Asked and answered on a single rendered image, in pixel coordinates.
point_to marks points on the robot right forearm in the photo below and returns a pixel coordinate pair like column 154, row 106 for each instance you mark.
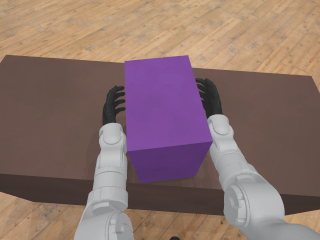
column 228, row 160

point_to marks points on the robot left forearm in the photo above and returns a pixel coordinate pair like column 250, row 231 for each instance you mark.
column 109, row 186

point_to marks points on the pedestal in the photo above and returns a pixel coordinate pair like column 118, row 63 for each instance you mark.
column 51, row 112

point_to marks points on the left robot hand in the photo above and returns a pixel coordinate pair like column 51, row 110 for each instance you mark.
column 109, row 112

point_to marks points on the left robot upper arm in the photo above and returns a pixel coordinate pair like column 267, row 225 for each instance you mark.
column 112, row 225

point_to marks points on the right robot hand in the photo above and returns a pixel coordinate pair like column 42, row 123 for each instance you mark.
column 211, row 103

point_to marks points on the right robot upper arm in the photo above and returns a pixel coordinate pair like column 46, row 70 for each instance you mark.
column 256, row 209

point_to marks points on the carton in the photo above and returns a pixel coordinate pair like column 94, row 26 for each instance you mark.
column 167, row 132

